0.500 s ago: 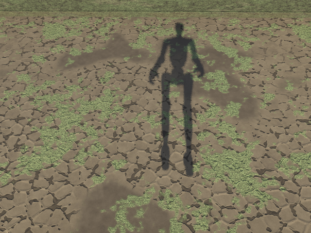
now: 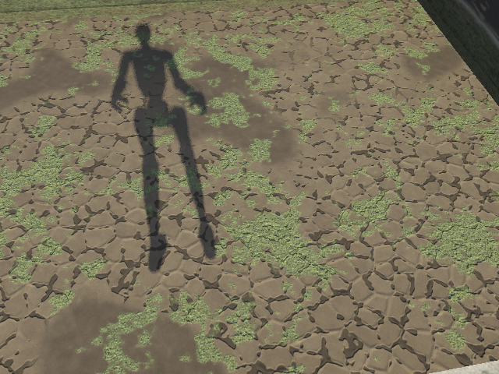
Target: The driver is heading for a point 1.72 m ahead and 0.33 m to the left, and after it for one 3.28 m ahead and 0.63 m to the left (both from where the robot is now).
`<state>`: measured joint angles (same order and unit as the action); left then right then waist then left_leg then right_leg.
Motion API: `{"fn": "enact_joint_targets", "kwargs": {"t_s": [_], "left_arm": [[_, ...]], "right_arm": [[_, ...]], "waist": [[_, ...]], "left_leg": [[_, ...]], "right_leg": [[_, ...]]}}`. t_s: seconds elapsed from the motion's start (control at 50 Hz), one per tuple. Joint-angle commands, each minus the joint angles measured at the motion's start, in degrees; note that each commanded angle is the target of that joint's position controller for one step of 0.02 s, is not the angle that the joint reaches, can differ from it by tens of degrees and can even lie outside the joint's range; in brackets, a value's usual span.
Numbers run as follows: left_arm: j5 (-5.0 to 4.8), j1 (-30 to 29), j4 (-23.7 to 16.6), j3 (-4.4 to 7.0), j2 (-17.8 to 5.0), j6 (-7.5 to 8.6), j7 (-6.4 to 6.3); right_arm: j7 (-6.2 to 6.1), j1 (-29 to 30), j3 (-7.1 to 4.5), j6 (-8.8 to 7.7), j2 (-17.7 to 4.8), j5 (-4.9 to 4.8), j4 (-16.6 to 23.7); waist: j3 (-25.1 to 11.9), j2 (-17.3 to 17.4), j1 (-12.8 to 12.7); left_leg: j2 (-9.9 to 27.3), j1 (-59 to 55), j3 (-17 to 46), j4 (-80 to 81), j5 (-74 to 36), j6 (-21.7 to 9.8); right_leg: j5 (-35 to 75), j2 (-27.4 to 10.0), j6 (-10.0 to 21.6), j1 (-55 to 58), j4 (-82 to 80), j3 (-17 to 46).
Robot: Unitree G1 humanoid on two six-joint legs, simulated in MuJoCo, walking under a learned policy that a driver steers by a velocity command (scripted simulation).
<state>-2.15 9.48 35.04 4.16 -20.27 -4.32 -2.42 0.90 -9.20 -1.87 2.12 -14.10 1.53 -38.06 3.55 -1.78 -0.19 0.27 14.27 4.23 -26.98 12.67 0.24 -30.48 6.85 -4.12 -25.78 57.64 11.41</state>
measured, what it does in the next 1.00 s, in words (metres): steps on the spot, turning left: right foot, then right foot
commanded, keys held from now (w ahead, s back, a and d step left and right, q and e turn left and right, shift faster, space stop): no key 0.06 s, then q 0.76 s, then no key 0.18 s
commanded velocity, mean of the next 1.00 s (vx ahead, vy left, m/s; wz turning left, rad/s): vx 0.00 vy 0.00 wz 0.33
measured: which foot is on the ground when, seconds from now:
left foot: down 0.00-0.74, up 0.76-1.00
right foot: up 0.00-0.14, down 0.16-0.50, up 0.52-0.72, down 0.74-1.00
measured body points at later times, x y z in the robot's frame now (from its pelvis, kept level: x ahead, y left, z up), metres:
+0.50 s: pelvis -0.01 -0.01 -0.02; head +0.00 +0.00 +0.43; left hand +0.08 +0.28 -0.13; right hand +0.14 -0.28 -0.11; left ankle +0.02 +0.13 -0.74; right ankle -0.02 -0.16 -0.74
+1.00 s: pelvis -0.03 -0.07 +0.00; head +0.00 -0.09 +0.45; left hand +0.00 +0.22 -0.08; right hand +0.18 -0.30 -0.13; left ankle -0.14 +0.08 -0.64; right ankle +0.00 -0.15 -0.74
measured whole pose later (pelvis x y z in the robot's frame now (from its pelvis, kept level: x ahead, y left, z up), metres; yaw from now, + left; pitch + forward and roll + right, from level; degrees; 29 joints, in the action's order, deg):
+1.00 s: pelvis -0.03 -0.07 +0.00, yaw +24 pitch +1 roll +2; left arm 1.3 11.8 38.6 0.8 -11.8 -0.6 -1.0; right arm -4.6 -16.8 -5.1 6.4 -19.0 -2.0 -38.5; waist 0.5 2.6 -0.1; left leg -4.7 27.4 10.8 -66.8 23.8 5.4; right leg -15.5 -0.9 2.8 -13.7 28.6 -2.2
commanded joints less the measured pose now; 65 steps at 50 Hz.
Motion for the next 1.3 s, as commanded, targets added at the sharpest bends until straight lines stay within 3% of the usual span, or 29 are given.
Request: {"fn": "enact_joint_targets", "kwargs": {"t_s": [0.02, 0.08, 0.14, 0.18, 0.22, 0.3, 0.42, 0.46, 0.5, 0.56, 0.6, 0.62, 0.68, 0.72, 0.74, 0.76, 0.78, 0.8, 0.84, 0.9, 0.96, 1.06, 1.12, 1.14, 1.16, 1.18, 1.2, 1.24, 1.3], "left_arm": [[-0.16, 3.58, -1.19, 0.73, -1.99, 0.12, 0.03], [1.13, 0.78, -1.51, -1.52, 2.33, 1.03, 1.38], [2.14, 3.38, 0.43, -1.2, 0.19, 2.55, 1.35], [3.09, 5.16, 1.04, -0.28, -5.56, 3.12, 1.04], [3.82, 3.64, 0.99, -0.26, -4.37, 3.66, 1.59], [2.84, 1.88, 0.91, -0.07, -3.85, 3.55, 0.68], [2.35, 2.38, 1.67, 0.96, -3.41, 2.08, -0.87], [2.61, 3.59, 1.98, 1.2, -2.78, 1.85, -1.13], [2.63, 4.61, 1.91, 1.08, -1.16, 2.11, -1.21], [1.93, 0.45, -0.07, 0.56, -0.24, 3.58, -0.17], [1.26, 0.56, 0.51, 0.47, -1.26, 5.16, 0.88], [0.88, 2.63, 1.78, 0.27, -0.39, 5.57, 1.48], [0.99, 3.53, 3.21, -0.16, -0.37, 6.43, 2.91], [1.81, 7.19, 4.41, 0.14, -0.45, 6.34, 2.89], [3.1, 8.16, 4.45, 0.9, -3.63, 5.79, 2.75], [4.59, 5.48, 3.59, 2.65, -11.27, 5.21, 2.99], [5.53, 1.35, 1.24, 2.39, -9.44, 5.27, 3.05], [5.34, -1.81, -0.13, 1.13, -5.34, 5.22, 2.96], [3.5, -4.54, -0.82, -0.29, -1.44, 4.91, 2.09], [4.01, -1.96, -0.45, -1.51, 1.0, 4.59, 1.41], [3.52, 2.07, 0.31, -1.67, 1.41, 4.15, 1.12], [1.97, 3.56, 1.91, -1.07, 0.15, 3.65, 1.56], [-0.28, 5.44, 4.02, -0.94, -0.13, 3.02, 1.47], [-0.56, 6.3, 4.49, -0.85, -0.35, 3.4, 1.49], [0.22, 6.24, 4.14, -1.15, 0.67, 4.34, 1.68], [0.85, 6.5, 2.62, -1.25, 1.64, 4.86, 2.09], [1.25, 4.21, 2.38, -1.26, 0.67, 4.94, 2.2], [0.9, 1.85, 1.02, -0.73, 0.66, 4.01, 1.64], [1.0, 3.96, -0.93, -0.22, 0.93, 2.49, 0.97]], "right_arm": [[-0.53, 4.5, -1.19, -0.04, -5.83, -0.54, 4.11], [-0.67, 1.85, -1.37, 0.68, -5.92, -1.43, 2.45], [-1.35, -2.46, -1.54, 0.57, -7.61, -2.89, 0.24], [-1.44, -2.78, -1.63, -0.58, -8.1, -2.42, -0.2], [-1.38, 0.56, -1.4, -0.6, -7.71, -2.19, 1.42], [-2.52, -1.16, -1.47, 0.52, -6.97, -2.48, 3.27], [-2.23, -5.95, -2.29, 0.91, -7.58, -2.64, 4.82], [-2.17, -5.75, -2.88, 1.16, -9.19, -2.53, 5.96], [-2.43, -4.8, -3.51, 1.72, -11.54, -1.88, 7.6], [-3.03, -9.23, -4.08, 2.3, -13.64, -1.57, 8.53], [-4.13, -7.91, -4.33, 1.69, -14.55, -2.15, 9.14], [-4.93, -6.26, -4.05, 1.58, -11.57, -3.32, 8.78], [-5.39, -3.23, -4.38, 3.36, -12.06, -4.12, 9.31], [-5.58, -1.3, -4.07, 3.64, -11.2, -5.0, 9.97], [-5.54, -3.47, -3.41, 3.72, -7.94, -4.21, 9.9], [-5.53, -4.95, -3.86, 3.17, -7.54, -3.87, 12.04], [-5.51, -6.48, -5.4, 2.31, -12.55, -3.66, 9.67], [-5.56, -6.86, -6.25, 2.38, -14.23, -4.15, 7.3], [-6.26, -9.64, -5.78, 3.64, -11.03, -3.43, 4.12], [-5.93, -9.34, -4.7, 3.74, -8.4, -3.37, 3.53], [-5.54, -6.33, -3.43, 3.56, -6.93, -3.75, 3.89], [-4.28, -6.28, -0.9, 2.23, -2.55, -2.57, 1.8], [-4.01, -10.0, -0.67, 1.0, -3.25, -2.14, -1.31], [-4.02, -11.41, -0.73, 0.72, -4.82, -1.32, -1.89], [-4.32, -12.59, -1.26, 0.69, -8.35, -0.56, -1.59], [-4.28, -9.69, -2.43, 0.77, -11.55, -1.48, -2.67], [-4.02, -7.3, -1.82, 0.68, -8.0, -1.38, -1.4], [-4.49, -6.69, -2.35, 0.71, -8.01, -0.94, -1.7], [-4.99, -7.33, -2.82, 0.27, -7.51, -1.43, -2.46]], "waist": [[-3.63, 9.66, -1.88], [-3.57, 13.26, 0.94], [-3.69, 11.68, 0.59], [-5.32, 4.63, 1.1], [-4.26, -1.37, 0.02], [-1.9, -7.06, 1.1], [-3.36, -3.29, 1.29], [-2.99, 2.15, -0.01], [-3.02, 12.09, -1.45], [-7.04, 19.31, 2.62], [-9.66, 14.82, 2.11], [-12.19, 13.27, 1.06], [-13.58, 13.96, 0.76], [-11.78, 11.45, -1.93], [-10.66, 0.58, -1.0], [-6.63, -18.54, 2.28], [-3.93, -12.75, 2.4], [-2.28, -6.92, 3.14], [-1.56, -5.51, 3.53], [-2.61, -6.16, 2.23], [-2.76, -6.26, -0.51], [-4.76, -7.9, -1.24], [-4.0, -6.67, 0.6], [-5.43, -4.93, 0.94], [-8.3, 0.86, 0.33], [-6.73, 13.52, -2.33], [-6.66, 12.6, 0.02], [-3.94, 7.47, 0.91], [-2.54, 7.65, 0.85]], "left_leg": [[10.71, -2.65, 10.75, 9.31, -6.79, -11.39], [7.6, -2.52, 9.4, 9.13, 1.41, -9.77], [8.46, 0.37, 14.06, 9.72, 2.91, -8.12], [4.91, 3.92, 10.61, 9.27, 6.57, -3.43], [1.34, 2.09, 5.99, 3.8, 6.35, -0.09], [-0.51, 7.48, 4.23, -3.7, 2.18, -0.51], [-0.2, 10.66, 3.76, -8.8, -1.44, -2.28], [0.81, 11.59, 7.55, -5.8, -7.37, -3.47], [3.05, 12.9, 16.78, 1.69, -8.71, -6.23], [10.17, -3.04, 33.8, 7.53, -9.58, -14.22], [12.32, -8.02, 35.34, 4.28, -14.34, -14.96], [10.05, -7.92, 31.91, 4.17, -12.9, -11.93], [5.27, -4.34, 26.9, 3.23, -15.57, -7.66], [2.52, 2.97, 25.8, 1.84, -2.84, -5.08], [-4.16, 11.11, 20.27, -7.31, 11.29, -2.41], [-11.64, 19.48, 13.06, -19.42, 24.23, -0.26], [-6.78, 20.89, 13.36, -30.94, 22.93, 0.95], [-6.57, 20.29, 11.87, -36.18, 19.17, 1.35], [-6.79, 20.79, 10.42, -42.02, 12.16, 2.14], [-6.97, 19.72, 6.47, -50.02, 10.62, 4.2], [-5.35, 21.24, 6.58, -41.61, 11.22, 5.75], [-0.51, 8.0, 0.21, -14.53, 18.47, 5.41], [-1.12, -2.37, -1.81, 5.22, -1.09, 3.34], [0.62, -7.67, 0.73, 7.13, -9.02, 1.93], [5.87, -14.02, 5.0, 3.29, -24.08, 0.53], [6.26, -10.21, 4.22, 0.0, -22.34, -2.61], [6.1, -8.65, 4.78, 2.27, -15.07, -3.76], [5.34, -6.52, 3.86, 3.44, -4.35, -3.52], [6.9, -3.93, 3.6, 3.73, -4.19, -4.72]], "right_leg": [[1.9, -3.39, -2.0, -1.28, 2.64, -1.1], [2.81, -7.12, -1.57, 6.0, -19.58, -6.1], [18.87, -6.36, 0.0, 16.89, -38.27, -7.47], [22.71, -10.68, 2.09, 20.99, -32.81, -4.19], [10.36, -11.33, 4.37, 14.75, -36.81, -2.29], [12.36, -14.15, 6.59, 13.7, -39.96, -0.28], [17.53, -16.41, 9.3, 14.26, -33.9, -3.76], [13.56, -12.89, 7.37, 13.43, -29.23, -8.43], [9.47, -6.51, 3.99, 12.73, -20.67, -14.37], [-6.45, -2.37, 3.18, -3.19, -4.8, -8.06], [-5.73, -4.94, 3.18, -8.55, 1.03, -1.74], [-3.1, -5.21, 3.28, -5.5, -4.71, -2.05], [8.05, -3.15, 2.45, 6.42, -19.99, -6.71], [19.45, -4.81, 3.6, 15.77, -33.47, -7.99], [24.33, -14.21, 6.03, 21.34, -38.03, 1.75], [28.05, -28.02, 12.81, 14.92, -43.52, 19.3], [25.15, -31.03, 15.78, 10.98, -43.95, 20.59], [22.0, -26.98, 15.66, 9.53, -42.85, 13.61], [21.38, -20.44, 12.67, 10.78, -40.74, 3.86], [30.43, -18.21, 15.03, 12.43, -39.0, -1.95], [29.74, -18.95, 16.81, 18.5, -37.33, -1.62], [30.95, -18.33, 17.6, 16.98, -35.14, -0.59], [38.28, -17.93, 16.23, 13.79, -34.52, 2.2], [37.19, -17.31, 13.79, 12.11, -34.83, 2.52], [29.23, -14.71, 10.77, 8.66, -33.01, 0.64], [15.87, -8.95, 8.22, 6.99, -32.68, -5.45], [13.54, -8.09, 6.45, 7.53, -30.81, -6.55], [16.67, -7.06, 6.59, 5.09, -28.57, -6.68], [19.03, -6.3, 7.32, 3.08, -24.96, -5.86]]}}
